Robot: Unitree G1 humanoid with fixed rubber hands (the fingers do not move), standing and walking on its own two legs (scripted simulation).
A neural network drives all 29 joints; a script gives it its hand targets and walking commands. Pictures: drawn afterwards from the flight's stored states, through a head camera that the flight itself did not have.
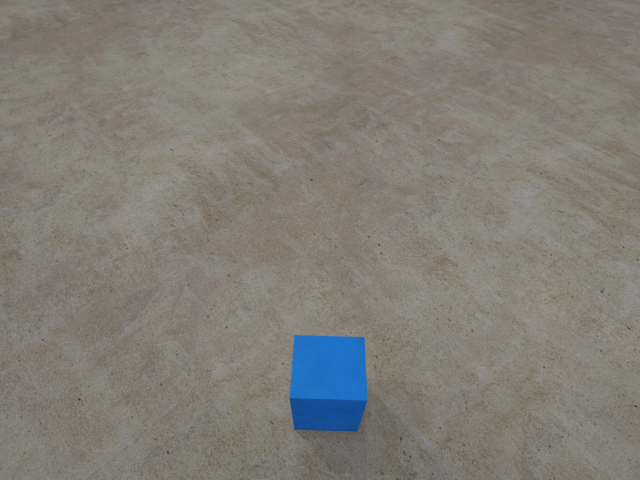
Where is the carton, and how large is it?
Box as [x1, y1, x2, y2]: [290, 335, 366, 431]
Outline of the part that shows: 294,335 290,386 290,403 294,429 356,431 366,402 364,337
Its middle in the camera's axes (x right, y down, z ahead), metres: +0.02 +0.40 +1.07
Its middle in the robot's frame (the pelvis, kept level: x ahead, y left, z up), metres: +0.45 +0.00 -0.61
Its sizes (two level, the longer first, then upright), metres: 0.183 0.160 0.285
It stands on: the floor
